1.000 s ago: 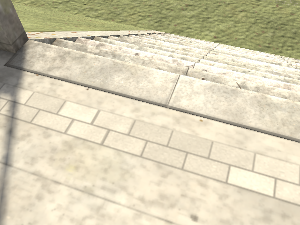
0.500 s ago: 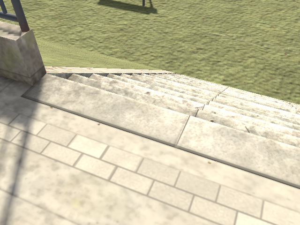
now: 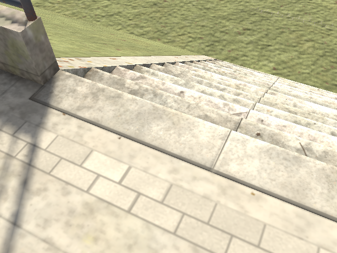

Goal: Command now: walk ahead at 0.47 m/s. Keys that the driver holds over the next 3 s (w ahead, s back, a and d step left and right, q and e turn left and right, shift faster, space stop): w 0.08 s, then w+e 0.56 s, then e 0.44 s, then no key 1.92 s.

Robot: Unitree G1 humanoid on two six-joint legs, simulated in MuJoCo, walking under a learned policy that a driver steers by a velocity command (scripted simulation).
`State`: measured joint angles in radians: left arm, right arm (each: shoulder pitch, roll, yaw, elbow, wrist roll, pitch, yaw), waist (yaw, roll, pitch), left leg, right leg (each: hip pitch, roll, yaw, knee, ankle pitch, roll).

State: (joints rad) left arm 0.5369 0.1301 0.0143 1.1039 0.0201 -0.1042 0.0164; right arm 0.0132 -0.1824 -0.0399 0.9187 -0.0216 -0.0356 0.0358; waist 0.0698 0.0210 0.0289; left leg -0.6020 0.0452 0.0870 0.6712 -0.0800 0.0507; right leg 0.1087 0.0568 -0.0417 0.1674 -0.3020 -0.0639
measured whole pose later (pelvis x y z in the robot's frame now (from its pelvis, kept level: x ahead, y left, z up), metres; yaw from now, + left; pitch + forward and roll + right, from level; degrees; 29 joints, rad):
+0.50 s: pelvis +0.27 +0.04 +0.00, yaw -10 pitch +0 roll +1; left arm 0.13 0.19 0.05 0.93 0.02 -0.02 -0.04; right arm 0.43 -0.16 -0.04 1.04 -0.02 -0.11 -0.02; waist -0.02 -0.03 0.05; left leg 0.04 -0.06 0.26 0.22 -0.28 0.08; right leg -0.67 -0.09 -0.05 0.82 0.01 -0.08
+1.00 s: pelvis +0.47 -0.03 +0.00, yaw -28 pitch +1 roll +0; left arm 0.30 0.26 0.08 0.88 0.00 -0.01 0.02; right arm 0.09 -0.24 -0.05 0.76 -0.03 0.00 -0.03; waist 0.05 0.04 0.09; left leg -0.67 0.09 -0.05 0.99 -0.23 -0.06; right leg -0.20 0.16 0.05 0.40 -0.21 -0.14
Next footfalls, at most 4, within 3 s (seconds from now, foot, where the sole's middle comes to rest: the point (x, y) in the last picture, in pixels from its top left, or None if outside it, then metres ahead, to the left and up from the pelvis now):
0.10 left None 0.23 0.10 -0.78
0.68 right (210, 252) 0.48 -0.08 -0.78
1.24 left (191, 202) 0.69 0.00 -0.78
1.58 right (219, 250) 0.49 -0.11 -0.78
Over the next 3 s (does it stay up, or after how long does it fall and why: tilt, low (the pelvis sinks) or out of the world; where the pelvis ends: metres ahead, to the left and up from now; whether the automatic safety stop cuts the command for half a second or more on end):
stays up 0.56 -0.06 0.00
